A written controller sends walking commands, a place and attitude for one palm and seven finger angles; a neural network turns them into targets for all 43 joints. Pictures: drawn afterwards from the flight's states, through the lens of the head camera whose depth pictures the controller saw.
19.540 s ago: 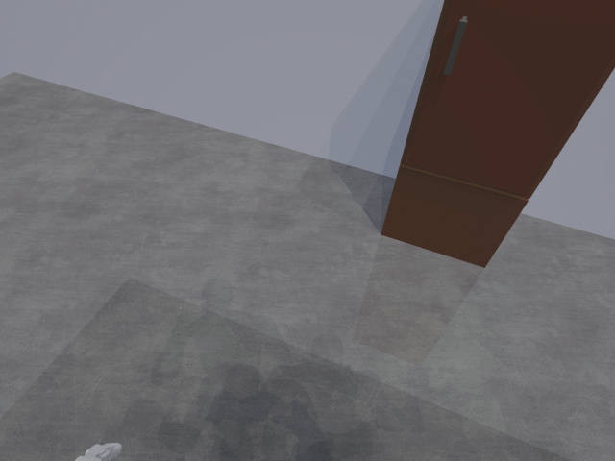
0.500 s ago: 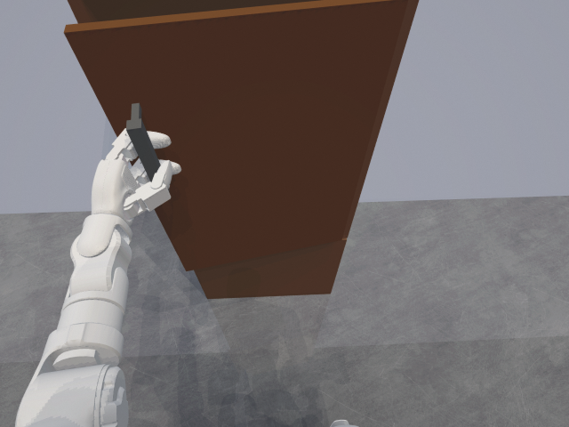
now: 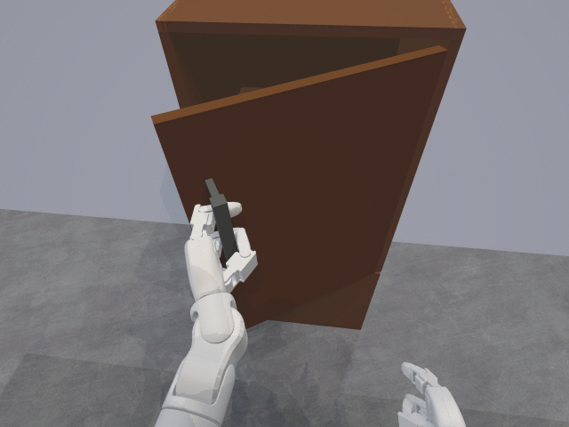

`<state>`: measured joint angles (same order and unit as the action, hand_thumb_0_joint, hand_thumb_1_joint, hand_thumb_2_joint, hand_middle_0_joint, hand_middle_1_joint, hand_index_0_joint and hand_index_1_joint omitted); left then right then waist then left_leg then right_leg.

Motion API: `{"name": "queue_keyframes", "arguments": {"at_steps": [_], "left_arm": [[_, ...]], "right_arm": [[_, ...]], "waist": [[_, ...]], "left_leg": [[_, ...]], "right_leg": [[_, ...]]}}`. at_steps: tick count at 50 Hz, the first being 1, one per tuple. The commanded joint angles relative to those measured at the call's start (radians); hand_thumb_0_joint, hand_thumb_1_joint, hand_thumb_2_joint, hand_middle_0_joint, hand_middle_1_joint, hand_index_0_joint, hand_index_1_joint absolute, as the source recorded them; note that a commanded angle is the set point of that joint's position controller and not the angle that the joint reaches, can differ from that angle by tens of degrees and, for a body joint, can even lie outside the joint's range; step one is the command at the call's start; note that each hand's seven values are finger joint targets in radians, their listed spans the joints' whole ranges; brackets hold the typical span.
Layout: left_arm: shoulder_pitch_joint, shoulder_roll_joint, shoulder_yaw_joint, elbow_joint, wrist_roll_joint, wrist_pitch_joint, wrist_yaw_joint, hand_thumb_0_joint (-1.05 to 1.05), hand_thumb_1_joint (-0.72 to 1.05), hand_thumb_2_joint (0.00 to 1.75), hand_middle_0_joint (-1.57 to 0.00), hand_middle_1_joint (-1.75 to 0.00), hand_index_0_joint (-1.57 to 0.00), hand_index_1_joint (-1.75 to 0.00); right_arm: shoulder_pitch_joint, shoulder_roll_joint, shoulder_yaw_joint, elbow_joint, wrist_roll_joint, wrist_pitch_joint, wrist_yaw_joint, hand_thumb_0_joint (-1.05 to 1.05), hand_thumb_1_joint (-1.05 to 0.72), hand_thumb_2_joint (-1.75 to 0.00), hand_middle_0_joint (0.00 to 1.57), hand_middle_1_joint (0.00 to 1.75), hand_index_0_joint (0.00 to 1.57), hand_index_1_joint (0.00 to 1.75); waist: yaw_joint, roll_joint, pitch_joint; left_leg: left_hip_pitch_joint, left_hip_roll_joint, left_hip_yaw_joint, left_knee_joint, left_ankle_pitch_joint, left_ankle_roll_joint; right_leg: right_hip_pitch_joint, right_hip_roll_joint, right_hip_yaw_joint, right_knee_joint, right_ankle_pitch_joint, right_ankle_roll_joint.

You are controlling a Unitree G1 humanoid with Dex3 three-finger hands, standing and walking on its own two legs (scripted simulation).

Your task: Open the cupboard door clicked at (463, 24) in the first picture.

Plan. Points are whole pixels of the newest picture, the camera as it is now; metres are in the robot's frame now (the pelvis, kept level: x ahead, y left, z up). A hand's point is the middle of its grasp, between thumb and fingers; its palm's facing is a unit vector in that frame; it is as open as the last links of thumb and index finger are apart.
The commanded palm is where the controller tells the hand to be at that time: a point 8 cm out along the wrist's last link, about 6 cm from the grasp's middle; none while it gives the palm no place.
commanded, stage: pull the door open along its arc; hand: left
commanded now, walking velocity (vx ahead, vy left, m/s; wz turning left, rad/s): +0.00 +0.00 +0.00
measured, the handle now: (222, 224) +0.37 +0.12 +0.10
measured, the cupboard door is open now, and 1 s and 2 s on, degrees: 31 40 42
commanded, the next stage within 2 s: open thumb and fingers to let go in 0.24 s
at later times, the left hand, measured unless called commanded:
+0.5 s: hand (263, 282) +0.28 +0.05 +0.09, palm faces +0.33 -0.94 -0.03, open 6.5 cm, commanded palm +0.23 +0.09 +0.09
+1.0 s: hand (271, 277) +0.29 +0.04 +0.10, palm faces +0.28 -0.96 -0.03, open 14.2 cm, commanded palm +0.24 +0.08 +0.09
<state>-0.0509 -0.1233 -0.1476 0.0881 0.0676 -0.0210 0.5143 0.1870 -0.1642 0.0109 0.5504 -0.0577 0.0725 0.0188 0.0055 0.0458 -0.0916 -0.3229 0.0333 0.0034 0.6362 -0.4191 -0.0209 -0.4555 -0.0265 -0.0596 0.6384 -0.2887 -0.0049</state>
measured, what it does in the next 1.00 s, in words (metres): stands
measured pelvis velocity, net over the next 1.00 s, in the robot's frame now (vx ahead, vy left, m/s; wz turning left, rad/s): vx -0.04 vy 0.00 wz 0.01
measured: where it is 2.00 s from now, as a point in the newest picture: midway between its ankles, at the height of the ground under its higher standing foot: outside the picture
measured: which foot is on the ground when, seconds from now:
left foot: down 0.00-1.00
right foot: down 0.00-1.00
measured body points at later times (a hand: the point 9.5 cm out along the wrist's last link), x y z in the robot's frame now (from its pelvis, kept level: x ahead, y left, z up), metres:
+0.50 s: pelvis -0.01 -0.02 +0.00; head -0.01 -0.04 +0.45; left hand +0.26 +0.10 +0.10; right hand +0.19 -0.22 -0.09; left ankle -0.06 +0.13 -0.72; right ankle +0.02 -0.12 -0.72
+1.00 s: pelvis -0.04 +0.00 +0.00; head -0.04 -0.02 +0.45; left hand +0.26 +0.09 +0.10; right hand +0.13 -0.21 -0.11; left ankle -0.06 +0.13 -0.72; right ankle +0.02 -0.12 -0.72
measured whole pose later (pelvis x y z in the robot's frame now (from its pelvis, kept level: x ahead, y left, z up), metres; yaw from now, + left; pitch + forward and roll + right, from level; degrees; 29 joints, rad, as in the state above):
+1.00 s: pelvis -0.04 +0.00 +0.00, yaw +1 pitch +1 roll +1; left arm -0.15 -0.13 -0.25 0.20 0.07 -0.02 0.58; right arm 0.17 -0.17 0.02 0.63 -0.05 0.04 -0.01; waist 0.00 0.04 -0.04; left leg -0.32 0.01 -0.01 0.67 -0.38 -0.02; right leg -0.44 -0.05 -0.06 0.67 -0.25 -0.01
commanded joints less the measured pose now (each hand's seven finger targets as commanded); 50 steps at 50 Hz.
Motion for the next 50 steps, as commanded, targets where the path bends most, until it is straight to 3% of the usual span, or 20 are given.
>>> {"name": "queue_keyframes", "arguments": {"at_steps": [1, 6, 9, 12, 17, 19, 22, 24, 27, 34, 37, 39, 40, 44, 45, 50], "left_arm": [[-0.064, -0.085, -0.121, -0.377, 0.041, -0.063, -0.002, 0.00, 0.90, 0.90, -0.40, -1.35, -0.40, -1.35], [0.159, -0.126, -0.192, -0.513, 0.023, -0.037, 0.005, 0.00, 0.90, 0.90, -0.40, -1.35, -0.40, -1.35], [0.283, -0.142, -0.215, -0.569, 0.014, -0.010, 0.013, 0.00, 0.90, 0.90, -0.40, -1.35, -0.40, -1.35], [0.198, -0.109, -0.177, -0.563, 0.005, 0.006, 0.035, 0.00, 0.90, 0.90, -0.40, -1.35, -0.40, -1.35], [-0.038, -0.062, -0.101, -0.428, 0.011, 0.000, 0.080, 0.00, 0.90, 0.90, -0.40, -1.35, -0.40, -1.35], [-0.018, -0.055, -0.086, -0.399, 0.012, -0.005, 0.075, 0.00, 0.76, 0.84, -0.39, -1.34, -0.39, -1.34], [-0.067, -0.063, -0.102, -0.378, 0.015, -0.018, 0.058, 0.00, 0.55, 0.75, -0.38, -1.31, -0.38, -1.31], [-0.088, -0.060, -0.104, -0.359, 0.019, -0.028, 0.043, 0.00, 0.41, 0.69, -0.36, -1.30, -0.36, -1.30], [-0.153, -0.055, -0.100, -0.330, 0.018, -0.047, 0.025, 0.00, 0.20, 0.60, -0.35, -1.27, -0.35, -1.27], [-0.278, -0.077, -0.113, -0.226, 0.024, -0.070, 0.013, 0.00, -0.29, 0.39, -0.32, -1.22, -0.32, -1.22], [-0.324, -0.093, -0.123, -0.205, 0.030, -0.075, 0.027, 0.00, -0.50, 0.30, -0.30, -1.20, -0.30, -1.20], [-0.311, -0.107, -0.132, -0.188, 0.035, -0.077, 0.033, 0.00, -0.50, 0.30, -0.30, -1.20, -0.30, -1.20], [-0.323, -0.117, -0.142, -0.197, 0.034, -0.079, 0.037, 0.00, -0.50, 0.30, -0.29, -1.15, -0.29, -1.15], [-0.395, -0.120, -0.138, -0.149, 0.038, -0.076, 0.056, 0.00, -0.50, 0.30, -0.26, -0.95, -0.26, -0.95], [-0.390, -0.122, -0.134, -0.145, 0.037, -0.074, 0.062, 0.00, -0.50, 0.30, -0.25, -0.90, -0.25, -0.90], [-0.366, -0.110, -0.093, -0.094, 0.021, -0.050, 0.080, 0.00, -0.50, 0.30, -0.21, -0.65, -0.21, -0.65]], "right_arm": [[-0.095, -0.098, -0.040, -0.161, 0.006, -0.029, -0.015, 0.00, -0.90, -0.90, 0.20, 0.30, 0.20, 0.30], [-0.133, -0.081, -0.033, -0.183, 0.017, -0.030, 0.004, 0.00, -0.90, -0.90, 0.20, 0.30, 0.20, 0.30], [-0.148, -0.072, -0.028, -0.192, 0.020, -0.025, 0.017, 0.00, -0.90, -0.90, 0.20, 0.30, 0.20, 0.30], [-0.165, -0.076, -0.024, -0.180, 0.016, -0.023, 0.010, 0.00, -0.90, -0.90, 0.20, 0.30, 0.20, 0.30], [-0.186, -0.079, -0.015, -0.136, 0.005, -0.035, -0.019, 0.00, -0.90, -0.90, 0.20, 0.30, 0.20, 0.30], [-0.186, -0.078, -0.019, -0.134, 0.005, -0.035, -0.026, 0.00, -0.90, -0.90, 0.20, 0.30, 0.20, 0.30], [-0.169, -0.077, -0.017, -0.130, 0.001, -0.038, -0.035, 0.00, -0.90, -0.90, 0.20, 0.30, 0.20, 0.30], [-0.166, -0.078, -0.018, -0.126, 0.003, -0.037, -0.039, 0.00, -0.90, -0.90, 0.20, 0.30, 0.20, 0.30], [-0.166, -0.082, -0.016, -0.124, 0.000, -0.044, -0.048, 0.00, -0.90, -0.90, 0.20, 0.30, 0.20, 0.30], [-0.167, -0.089, -0.013, -0.112, 0.003, -0.062, -0.055, 0.00, -0.90, -0.90, 0.20, 0.30, 0.20, 0.30], [-0.163, -0.090, -0.016, -0.107, 0.002, -0.072, -0.054, 0.00, -0.90, -0.90, 0.20, 0.30, 0.20, 0.30], [-0.158, -0.090, -0.017, -0.104, 0.005, -0.075, -0.049, 0.00, -0.90, -0.90, 0.20, 0.30, 0.20, 0.30], [-0.162, -0.090, -0.018, -0.107, 0.005, -0.078, -0.046, 0.00, -0.90, -0.90, 0.20, 0.30, 0.20, 0.30], [-0.165, -0.094, -0.016, -0.092, 0.006, -0.081, -0.043, 0.00, -0.90, -0.90, 0.20, 0.30, 0.20, 0.30], [-0.168, -0.092, -0.017, -0.094, 0.005, -0.083, -0.042, 0.00, -0.90, -0.90, 0.20, 0.30, 0.20, 0.30], [-0.172, -0.091, -0.014, -0.092, 0.006, -0.069, -0.037, 0.00, -0.90, -0.90, 0.20, 0.30, 0.20, 0.30]], "waist": [[0.006, -0.101, -0.232], [0.024, -0.061, -0.192], [0.036, -0.070, -0.181], [0.028, -0.105, -0.150], [0.008, -0.156, -0.113], [0.024, -0.140, -0.134], [0.013, -0.151, -0.174], [0.012, -0.110, -0.169], [0.003, -0.143, -0.159], [-0.007, -0.137, -0.117], [-0.005, -0.137, -0.145], [0.001, -0.129, -0.144], [0.001, -0.110, -0.149], [-0.008, -0.129, -0.122], [0.004, -0.108, -0.140], [0.023, -0.132, -0.142]], "left_leg": [[0.007, -0.022, 0.026, -0.053, 0.423, 0.020], [0.011, -0.024, 0.020, -0.039, 0.437, 0.018], [0.011, -0.025, 0.017, -0.028, 0.436, 0.016], [-0.004, -0.034, 0.013, -0.015, 0.377, 0.015], [-0.017, -0.055, 0.003, 0.002, 0.277, 0.023], [-0.009, -0.056, 0.007, -0.008, 0.275, 0.023], [-0.003, -0.059, 0.007, -0.013, 0.279, 0.027], [0.003, -0.056, 0.010, -0.023, 0.275, 0.027], [-0.009, -0.057, 0.006, -0.029, 0.239, 0.031], [-0.019, -0.054, -0.005, -0.051, 0.178, 0.031], [-0.023, -0.053, -0.006, -0.055, 0.176, 0.031], [-0.025, -0.050, -0.010, -0.068, 0.178, 0.026], [-0.023, -0.049, -0.008, -0.066, 0.182, 0.026], [-0.039, -0.047, -0.015, -0.078, 0.138, 0.024], [-0.040, -0.050, -0.012, -0.079, 0.134, 0.023], [-0.050, -0.052, -0.002, -0.096, 0.143, 0.021]], "right_leg": [[0.318, 0.006, -0.007, -0.042, 0.416, -0.033], [0.335, 0.007, -0.013, -0.034, 0.444, -0.039], [0.345, 0.007, -0.016, -0.032, 0.457, -0.043], [0.328, 0.001, 0.002, -0.051, 0.432, -0.036], [0.255, -0.011, 0.035, -0.100, 0.262, -0.020], [0.269, -0.013, 0.041, -0.106, 0.245, -0.021], [0.284, -0.017, 0.044, -0.101, 0.265, -0.014], [0.277, -0.016, 0.039, -0.098, 0.248, -0.018], [0.260, -0.018, 0.044, -0.115, 0.175, -0.015], [0.200, -0.014, 0.025, -0.122, 0.049, -0.021], [0.198, -0.008, 0.017, -0.109, 0.039, -0.024], [0.196, -0.004, 0.003, -0.094, 0.045, -0.029], [0.191, -0.002, 0.001, -0.089, 0.051, -0.030], [0.164, 0.000, -0.004, -0.095, -0.011, -0.030], [0.169, 0.002, -0.002, -0.091, -0.015, -0.032], [0.200, 0.004, -0.001, -0.107, -0.013, -0.035]]}}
